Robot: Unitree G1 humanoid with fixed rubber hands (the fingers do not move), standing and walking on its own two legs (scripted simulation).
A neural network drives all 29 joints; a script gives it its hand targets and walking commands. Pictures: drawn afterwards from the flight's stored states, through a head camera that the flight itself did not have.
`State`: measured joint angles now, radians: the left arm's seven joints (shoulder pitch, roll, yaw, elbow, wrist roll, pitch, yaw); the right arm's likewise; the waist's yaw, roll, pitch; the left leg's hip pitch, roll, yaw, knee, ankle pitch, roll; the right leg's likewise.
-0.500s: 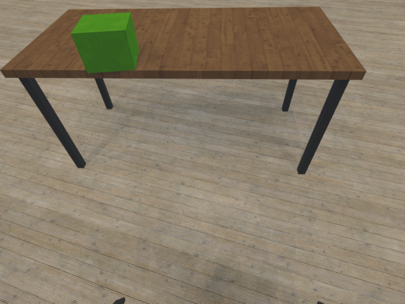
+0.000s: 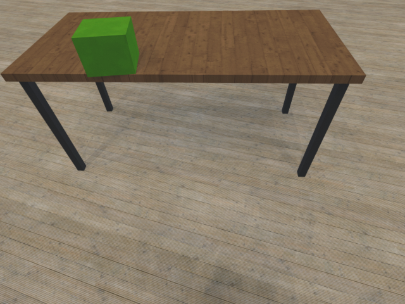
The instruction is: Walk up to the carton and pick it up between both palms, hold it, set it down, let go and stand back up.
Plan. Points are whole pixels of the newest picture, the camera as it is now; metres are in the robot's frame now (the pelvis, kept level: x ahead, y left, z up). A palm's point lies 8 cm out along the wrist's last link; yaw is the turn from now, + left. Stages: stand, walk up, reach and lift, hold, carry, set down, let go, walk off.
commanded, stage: stand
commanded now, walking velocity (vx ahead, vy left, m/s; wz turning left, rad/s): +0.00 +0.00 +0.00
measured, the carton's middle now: (109, 46) +1.05 +0.43 +0.02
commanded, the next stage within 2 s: walk up in 0.92 s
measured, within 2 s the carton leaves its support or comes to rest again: neither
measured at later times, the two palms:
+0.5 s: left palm out of the picture +0.00 +0.20 -0.14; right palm out of the picture -0.01 -0.20 -0.14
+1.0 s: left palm out of the picture -0.03 +0.19 -0.14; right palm out of the picture -0.03 -0.20 -0.14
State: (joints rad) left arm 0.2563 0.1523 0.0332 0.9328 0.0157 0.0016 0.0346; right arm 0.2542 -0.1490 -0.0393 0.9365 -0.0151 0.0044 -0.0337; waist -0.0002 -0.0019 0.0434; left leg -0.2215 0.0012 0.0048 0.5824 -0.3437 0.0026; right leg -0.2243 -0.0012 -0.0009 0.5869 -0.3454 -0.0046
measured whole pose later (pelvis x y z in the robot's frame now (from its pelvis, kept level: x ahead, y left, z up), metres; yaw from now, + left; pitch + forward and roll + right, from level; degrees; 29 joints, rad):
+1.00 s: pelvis +0.00 +0.00 +0.01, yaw +0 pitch -3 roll +0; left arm 0.29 0.09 0.01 1.18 0.01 -0.01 0.05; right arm 0.29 -0.09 -0.01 1.18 -0.01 0.00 -0.05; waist 0.00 0.00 0.06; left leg -0.13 0.01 0.00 0.46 -0.28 -0.01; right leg -0.13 0.01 0.00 0.46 -0.28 -0.01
